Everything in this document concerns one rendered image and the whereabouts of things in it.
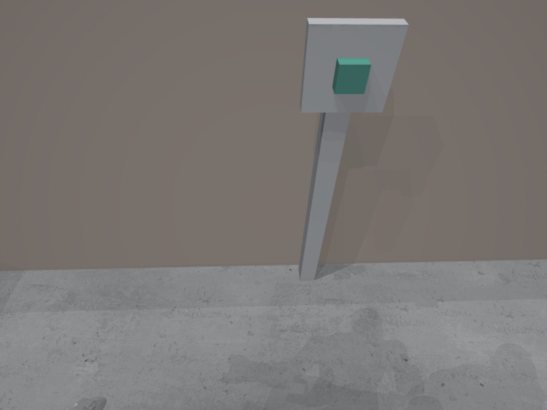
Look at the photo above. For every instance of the button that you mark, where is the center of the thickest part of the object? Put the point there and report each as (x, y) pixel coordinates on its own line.
(351, 75)

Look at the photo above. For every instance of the panel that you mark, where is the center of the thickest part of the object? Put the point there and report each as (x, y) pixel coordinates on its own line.
(379, 40)

